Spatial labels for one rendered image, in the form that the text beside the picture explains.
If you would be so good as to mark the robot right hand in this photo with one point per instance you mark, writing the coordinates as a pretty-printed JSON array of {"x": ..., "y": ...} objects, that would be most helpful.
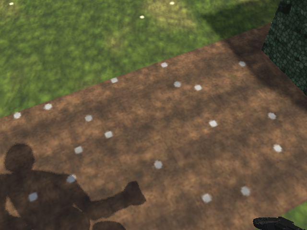
[{"x": 275, "y": 224}]

